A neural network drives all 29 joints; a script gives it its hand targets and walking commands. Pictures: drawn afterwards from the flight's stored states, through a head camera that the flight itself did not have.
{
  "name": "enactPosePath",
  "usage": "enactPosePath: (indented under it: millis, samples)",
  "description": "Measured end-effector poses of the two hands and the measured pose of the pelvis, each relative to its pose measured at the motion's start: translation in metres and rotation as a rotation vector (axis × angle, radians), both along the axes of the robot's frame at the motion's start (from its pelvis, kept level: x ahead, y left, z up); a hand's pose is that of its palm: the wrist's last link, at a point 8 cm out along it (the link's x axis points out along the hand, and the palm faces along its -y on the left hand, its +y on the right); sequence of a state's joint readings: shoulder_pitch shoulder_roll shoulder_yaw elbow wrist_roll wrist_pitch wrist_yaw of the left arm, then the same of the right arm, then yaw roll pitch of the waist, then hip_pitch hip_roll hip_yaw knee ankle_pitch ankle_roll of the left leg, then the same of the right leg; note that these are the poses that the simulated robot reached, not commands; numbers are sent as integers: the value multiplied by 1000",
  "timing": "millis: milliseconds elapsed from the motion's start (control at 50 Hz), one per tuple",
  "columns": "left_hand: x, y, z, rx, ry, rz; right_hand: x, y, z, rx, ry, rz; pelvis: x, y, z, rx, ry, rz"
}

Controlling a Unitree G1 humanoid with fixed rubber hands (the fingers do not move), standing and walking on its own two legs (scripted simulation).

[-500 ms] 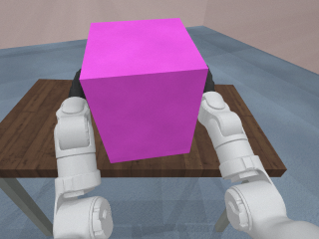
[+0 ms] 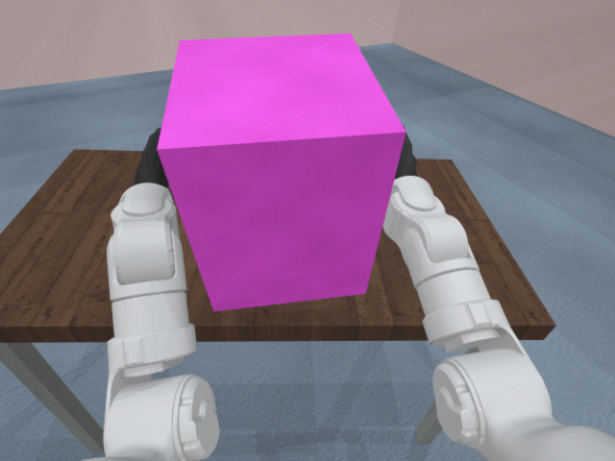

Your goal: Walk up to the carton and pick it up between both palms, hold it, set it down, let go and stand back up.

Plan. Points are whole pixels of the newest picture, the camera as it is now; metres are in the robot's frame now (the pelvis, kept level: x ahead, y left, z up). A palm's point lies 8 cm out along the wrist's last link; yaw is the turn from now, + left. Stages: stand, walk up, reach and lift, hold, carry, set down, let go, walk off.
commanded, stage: hold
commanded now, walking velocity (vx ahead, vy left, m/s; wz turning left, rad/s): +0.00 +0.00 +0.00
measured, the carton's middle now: (279, 176) +0.38 +0.01 +0.22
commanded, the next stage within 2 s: none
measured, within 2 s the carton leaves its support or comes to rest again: neither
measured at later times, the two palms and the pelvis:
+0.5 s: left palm (150, 189) +0.36 +0.16 +0.22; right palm (395, 173) +0.37 -0.13 +0.23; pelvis +0.01 +0.00 +0.00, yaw +0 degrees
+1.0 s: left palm (150, 189) +0.36 +0.16 +0.22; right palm (397, 175) +0.36 -0.13 +0.23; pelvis +0.00 +0.00 +0.00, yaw +0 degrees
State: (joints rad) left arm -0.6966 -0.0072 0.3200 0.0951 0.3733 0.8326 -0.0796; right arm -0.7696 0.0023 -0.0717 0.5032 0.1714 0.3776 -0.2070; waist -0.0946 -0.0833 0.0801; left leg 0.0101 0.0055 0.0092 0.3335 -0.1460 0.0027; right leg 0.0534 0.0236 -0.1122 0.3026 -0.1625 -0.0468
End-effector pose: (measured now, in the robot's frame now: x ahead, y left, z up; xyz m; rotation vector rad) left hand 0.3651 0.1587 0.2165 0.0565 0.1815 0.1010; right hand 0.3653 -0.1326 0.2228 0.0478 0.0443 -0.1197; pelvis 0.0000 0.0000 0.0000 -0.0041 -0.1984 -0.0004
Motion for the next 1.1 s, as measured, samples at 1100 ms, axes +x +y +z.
enactPosePath:
  millis: [1100]
  samples:
    - [-2,2,6,2,5,5,0,2,8,3,5,4,-1,2,0,-1,1,-7]
